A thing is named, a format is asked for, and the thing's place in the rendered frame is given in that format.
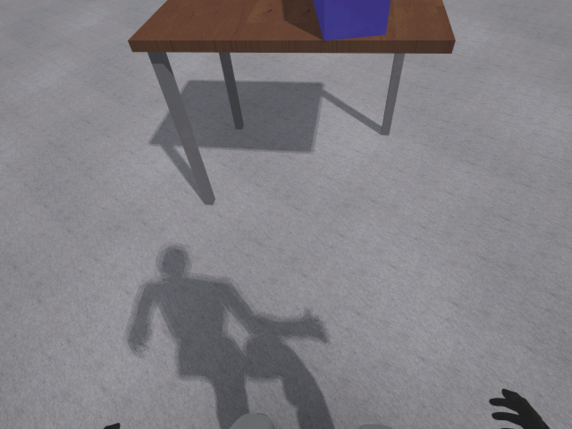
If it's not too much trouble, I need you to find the table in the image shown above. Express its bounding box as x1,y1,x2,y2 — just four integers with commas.
128,0,456,206

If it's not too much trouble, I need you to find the carton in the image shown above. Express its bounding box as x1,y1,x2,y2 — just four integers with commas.
313,0,391,41

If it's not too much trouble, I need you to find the right robot hand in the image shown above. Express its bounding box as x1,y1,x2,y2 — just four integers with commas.
489,389,550,429

